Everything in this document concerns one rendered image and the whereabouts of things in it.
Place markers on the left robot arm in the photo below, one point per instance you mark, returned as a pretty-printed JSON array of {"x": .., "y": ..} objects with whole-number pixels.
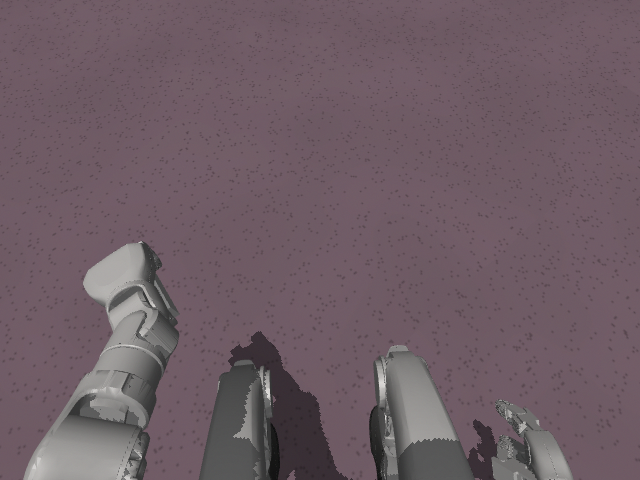
[{"x": 99, "y": 434}]

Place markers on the right robot hand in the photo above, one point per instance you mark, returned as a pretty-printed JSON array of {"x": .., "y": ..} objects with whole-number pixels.
[{"x": 540, "y": 458}]

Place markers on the right robot foot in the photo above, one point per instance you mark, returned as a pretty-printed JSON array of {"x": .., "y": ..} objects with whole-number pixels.
[{"x": 376, "y": 443}]

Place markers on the left robot hand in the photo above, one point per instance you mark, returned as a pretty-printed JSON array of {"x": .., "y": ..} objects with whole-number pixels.
[{"x": 132, "y": 262}]

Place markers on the small box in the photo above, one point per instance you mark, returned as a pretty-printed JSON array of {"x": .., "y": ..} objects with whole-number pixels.
[{"x": 166, "y": 298}]

